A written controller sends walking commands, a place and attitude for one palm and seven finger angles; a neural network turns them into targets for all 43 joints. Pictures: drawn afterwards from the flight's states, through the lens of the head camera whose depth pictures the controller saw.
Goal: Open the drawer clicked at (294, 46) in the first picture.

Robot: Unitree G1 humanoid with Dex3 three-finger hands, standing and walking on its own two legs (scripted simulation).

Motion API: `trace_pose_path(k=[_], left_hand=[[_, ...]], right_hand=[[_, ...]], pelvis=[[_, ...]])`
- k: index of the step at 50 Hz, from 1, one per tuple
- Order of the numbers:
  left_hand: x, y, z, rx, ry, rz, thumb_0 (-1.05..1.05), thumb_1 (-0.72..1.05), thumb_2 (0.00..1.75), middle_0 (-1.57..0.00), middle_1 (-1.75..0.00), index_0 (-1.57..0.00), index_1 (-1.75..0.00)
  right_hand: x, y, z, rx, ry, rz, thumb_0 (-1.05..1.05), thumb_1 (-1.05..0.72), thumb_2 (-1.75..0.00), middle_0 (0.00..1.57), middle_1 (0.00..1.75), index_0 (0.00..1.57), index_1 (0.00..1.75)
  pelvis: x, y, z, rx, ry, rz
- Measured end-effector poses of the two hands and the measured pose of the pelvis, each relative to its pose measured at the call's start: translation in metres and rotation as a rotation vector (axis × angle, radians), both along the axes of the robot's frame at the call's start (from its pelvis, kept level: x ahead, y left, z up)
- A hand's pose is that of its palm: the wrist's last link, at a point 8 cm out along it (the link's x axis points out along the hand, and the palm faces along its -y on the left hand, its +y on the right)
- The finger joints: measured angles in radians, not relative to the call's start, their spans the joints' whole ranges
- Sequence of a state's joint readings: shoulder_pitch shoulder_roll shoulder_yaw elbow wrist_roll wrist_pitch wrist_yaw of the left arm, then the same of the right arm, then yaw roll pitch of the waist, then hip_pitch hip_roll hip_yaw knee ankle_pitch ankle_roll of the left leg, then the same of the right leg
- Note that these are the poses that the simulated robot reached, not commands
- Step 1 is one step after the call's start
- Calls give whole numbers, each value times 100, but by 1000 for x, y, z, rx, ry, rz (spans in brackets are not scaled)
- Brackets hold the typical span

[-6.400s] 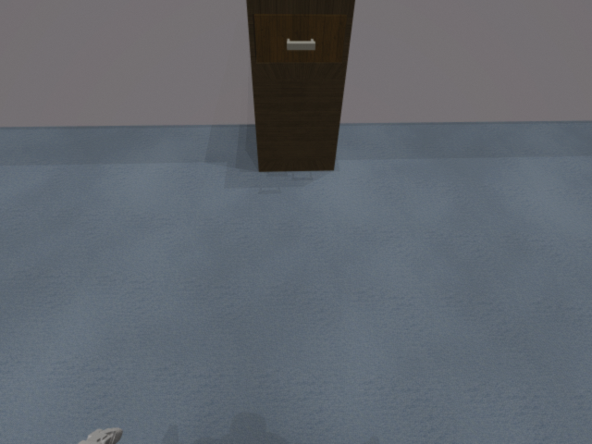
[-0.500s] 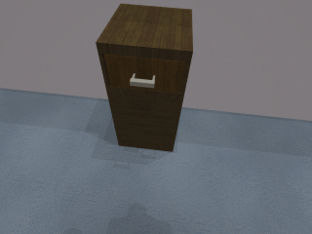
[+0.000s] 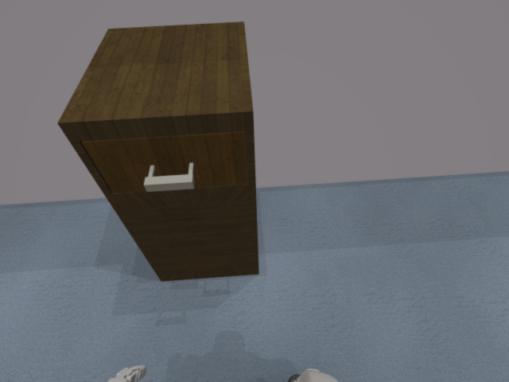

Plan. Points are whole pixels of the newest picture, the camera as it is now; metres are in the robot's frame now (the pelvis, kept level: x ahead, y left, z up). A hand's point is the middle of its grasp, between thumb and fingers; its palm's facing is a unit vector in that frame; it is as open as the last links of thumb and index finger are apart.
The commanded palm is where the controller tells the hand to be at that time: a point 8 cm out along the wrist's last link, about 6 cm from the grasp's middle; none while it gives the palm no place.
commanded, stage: come to a stop and stand still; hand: left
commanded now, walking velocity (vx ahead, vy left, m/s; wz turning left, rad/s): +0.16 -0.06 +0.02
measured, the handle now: (170, 175) +0.57 +0.21 -0.07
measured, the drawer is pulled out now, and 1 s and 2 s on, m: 0.00 0.00 0.00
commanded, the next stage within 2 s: look again from close up in 1.18 s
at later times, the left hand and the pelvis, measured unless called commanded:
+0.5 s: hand out of the picture +0.12 +0.18 -0.17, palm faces +0.09 -0.97 -0.22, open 7.3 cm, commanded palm none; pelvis +0.08 -0.01 +0.01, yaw +0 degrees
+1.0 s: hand out of the picture +0.07 +0.12 -0.15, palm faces +0.03 -0.97 -0.24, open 7.3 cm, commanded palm none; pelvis +0.04 -0.06 +0.01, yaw +0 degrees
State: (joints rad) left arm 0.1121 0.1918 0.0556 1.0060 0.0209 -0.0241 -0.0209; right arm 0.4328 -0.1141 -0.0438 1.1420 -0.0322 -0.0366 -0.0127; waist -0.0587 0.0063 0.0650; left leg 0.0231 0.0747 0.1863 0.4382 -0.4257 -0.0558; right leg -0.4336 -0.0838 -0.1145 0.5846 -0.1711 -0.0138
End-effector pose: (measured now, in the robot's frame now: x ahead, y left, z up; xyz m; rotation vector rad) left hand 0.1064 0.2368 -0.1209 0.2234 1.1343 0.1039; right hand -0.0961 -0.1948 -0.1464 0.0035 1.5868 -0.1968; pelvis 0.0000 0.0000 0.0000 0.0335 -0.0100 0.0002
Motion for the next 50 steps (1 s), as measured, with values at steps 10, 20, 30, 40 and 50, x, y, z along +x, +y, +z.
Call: trace_pose_path(k=[10,20,30,40,50], left_hand=[[22,-37,6,5,47,92,-2,95,90,-20,-30,-20,-30],[11,-28,-4,-4,150,145,0,93,90,-20,-30,-20,-30],[-8,-7,-11,-2,204,163,0,91,90,-20,-30,-20,-30],[-35,-32,0,54,209,112,0,91,90,-20,-30,-20,-30],[-47,-69,-1,8,174,104,1,93,90,-20,-30,-20,-30]], right_hand=[[129,-57,5,-51,-123,76,0,-91,-89,20,30,19,30],[245,-56,11,-89,-303,153,0,-92,-90,20,30,19,30],[258,-38,22,-104,-351,199,0,-91,-89,20,30,20,30],[214,-64,2,-41,-333,120,0,-91,-89,20,30,20,30],[137,-97,5,-75,-202,86,0,-91,-89,20,30,19,30]], pelvis=[[57,-30,12,-26,4,13],[82,-21,11,-30,2,6],[73,-12,11,-23,4,-8],[49,-39,7,-8,11,-24],[40,-59,12,-18,-40,-9]])
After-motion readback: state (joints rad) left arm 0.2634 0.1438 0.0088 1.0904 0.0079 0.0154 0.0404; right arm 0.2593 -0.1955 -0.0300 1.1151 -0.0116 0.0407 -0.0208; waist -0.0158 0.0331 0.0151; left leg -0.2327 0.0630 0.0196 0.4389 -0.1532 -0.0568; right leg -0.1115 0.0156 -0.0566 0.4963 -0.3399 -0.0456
